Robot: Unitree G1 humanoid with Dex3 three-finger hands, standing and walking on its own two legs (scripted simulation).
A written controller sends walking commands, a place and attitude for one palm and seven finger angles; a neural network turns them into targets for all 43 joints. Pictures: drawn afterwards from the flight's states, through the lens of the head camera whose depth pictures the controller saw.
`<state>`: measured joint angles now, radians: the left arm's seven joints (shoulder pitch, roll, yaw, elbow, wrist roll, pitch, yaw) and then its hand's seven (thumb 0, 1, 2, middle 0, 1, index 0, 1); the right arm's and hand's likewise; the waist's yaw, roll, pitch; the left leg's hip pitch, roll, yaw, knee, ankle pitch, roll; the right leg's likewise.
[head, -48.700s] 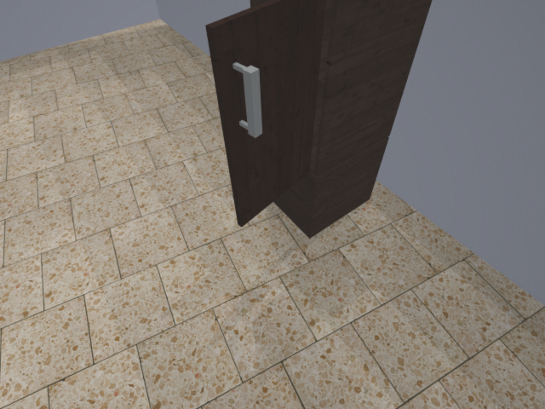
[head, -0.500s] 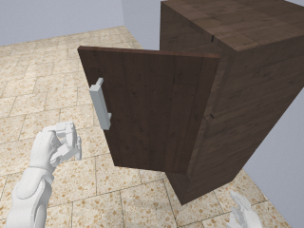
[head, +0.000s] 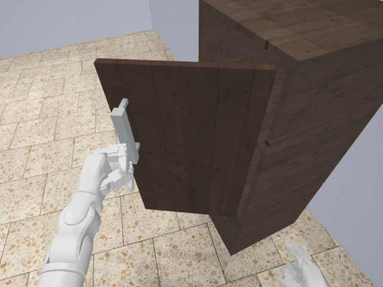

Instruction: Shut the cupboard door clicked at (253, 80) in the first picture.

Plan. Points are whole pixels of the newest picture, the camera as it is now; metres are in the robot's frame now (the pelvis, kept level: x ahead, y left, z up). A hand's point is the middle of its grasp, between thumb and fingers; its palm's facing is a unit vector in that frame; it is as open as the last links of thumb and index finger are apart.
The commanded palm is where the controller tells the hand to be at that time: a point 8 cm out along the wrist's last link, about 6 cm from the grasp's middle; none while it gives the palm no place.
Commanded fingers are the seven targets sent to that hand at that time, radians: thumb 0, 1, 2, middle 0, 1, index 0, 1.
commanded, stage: bring the fist close to the handle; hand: left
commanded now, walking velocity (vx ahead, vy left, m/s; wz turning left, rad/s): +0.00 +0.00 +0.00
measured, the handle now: (129, 132) +0.42 +0.17 +0.11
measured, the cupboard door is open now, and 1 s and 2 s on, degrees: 59 55 33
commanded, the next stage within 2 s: push the door shut along its arc in 0.36 s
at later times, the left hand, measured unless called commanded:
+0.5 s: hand (128, 167) +0.32 +0.15 +0.11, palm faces -0.02 -1.00 -0.02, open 3.1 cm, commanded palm +0.30 +0.19 +0.11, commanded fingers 0.00 0.90 0.90 -1.30 -1.50 -1.30 -1.50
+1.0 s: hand (141, 148) +0.37 +0.13 +0.11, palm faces -0.14 -0.99 -0.05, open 3.1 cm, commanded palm +0.36 +0.18 +0.11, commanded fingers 0.00 0.90 0.90 -1.30 -1.50 -1.30 -1.50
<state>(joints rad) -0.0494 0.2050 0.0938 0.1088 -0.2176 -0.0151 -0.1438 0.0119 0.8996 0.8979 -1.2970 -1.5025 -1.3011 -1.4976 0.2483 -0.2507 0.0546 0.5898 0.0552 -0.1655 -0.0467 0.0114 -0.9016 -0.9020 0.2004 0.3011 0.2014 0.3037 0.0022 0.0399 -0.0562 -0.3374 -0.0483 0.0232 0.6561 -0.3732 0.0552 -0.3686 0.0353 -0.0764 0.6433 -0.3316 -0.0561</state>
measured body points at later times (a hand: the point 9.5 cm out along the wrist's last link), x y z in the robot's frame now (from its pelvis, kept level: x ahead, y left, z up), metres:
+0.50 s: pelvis +0.00 +0.01 +0.00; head +0.01 +0.00 +0.45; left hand +0.31 +0.20 +0.11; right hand +0.17 -0.23 -0.08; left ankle -0.02 +0.08 -0.72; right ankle +0.00 -0.08 -0.72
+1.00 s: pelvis +0.00 +0.00 +0.00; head +0.01 -0.01 +0.45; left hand +0.37 +0.19 +0.11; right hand +0.13 -0.24 -0.10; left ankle -0.02 +0.08 -0.72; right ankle +0.00 -0.08 -0.72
